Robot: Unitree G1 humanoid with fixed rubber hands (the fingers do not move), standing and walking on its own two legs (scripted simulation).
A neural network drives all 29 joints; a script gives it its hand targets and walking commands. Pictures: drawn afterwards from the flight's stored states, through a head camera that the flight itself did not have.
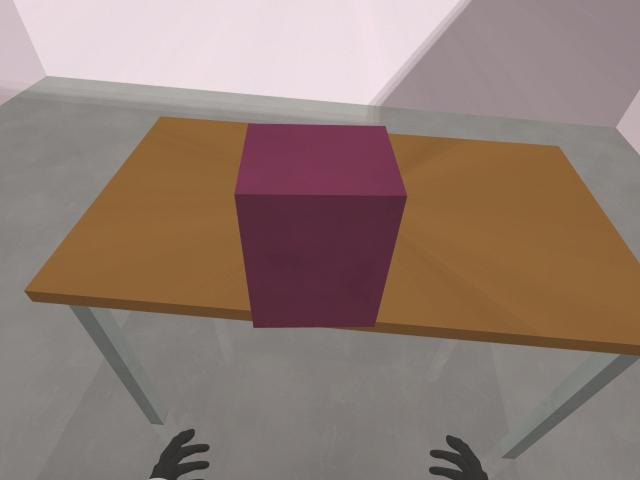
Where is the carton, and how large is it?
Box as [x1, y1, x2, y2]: [234, 123, 406, 327]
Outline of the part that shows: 248,123 234,195 253,327 374,326 406,198 406,193 385,126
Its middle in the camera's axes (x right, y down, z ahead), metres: -0.01 -0.01 +0.61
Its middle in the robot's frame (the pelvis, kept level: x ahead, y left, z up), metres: +0.47 +0.02 +0.05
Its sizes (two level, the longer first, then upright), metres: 0.203 0.167 0.281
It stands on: a table, 0.69 m high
